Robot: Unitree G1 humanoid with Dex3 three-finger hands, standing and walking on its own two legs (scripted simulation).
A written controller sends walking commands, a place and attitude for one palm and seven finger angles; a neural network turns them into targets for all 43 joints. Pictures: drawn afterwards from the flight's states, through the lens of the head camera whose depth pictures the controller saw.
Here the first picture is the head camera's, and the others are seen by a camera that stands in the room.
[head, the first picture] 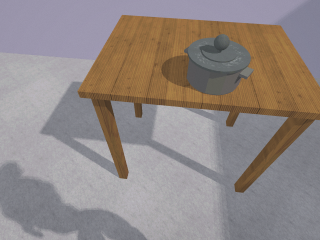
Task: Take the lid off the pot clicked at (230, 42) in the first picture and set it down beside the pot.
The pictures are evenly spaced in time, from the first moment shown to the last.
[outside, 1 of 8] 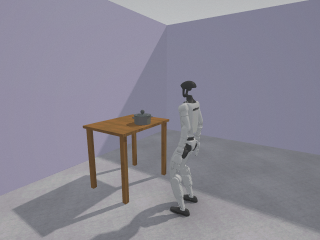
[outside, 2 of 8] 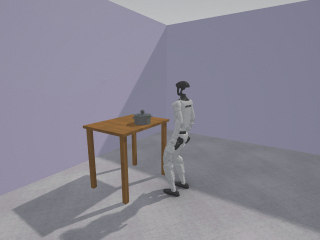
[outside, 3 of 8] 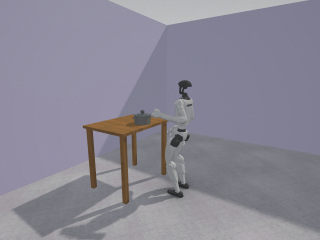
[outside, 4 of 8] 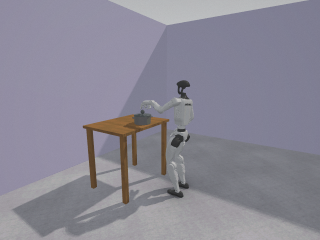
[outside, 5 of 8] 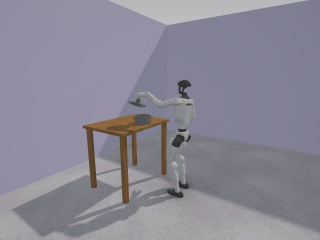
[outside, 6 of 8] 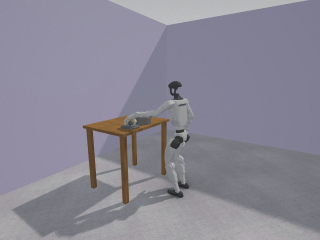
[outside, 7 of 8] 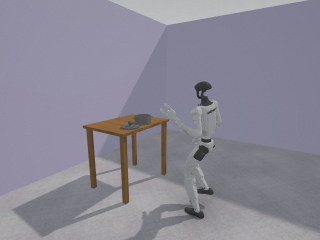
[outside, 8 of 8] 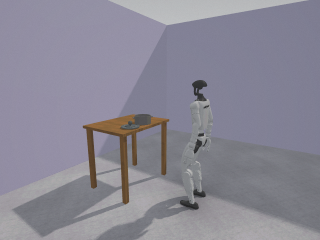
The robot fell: no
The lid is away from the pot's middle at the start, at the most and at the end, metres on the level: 0.00 0.25 0.23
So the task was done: yes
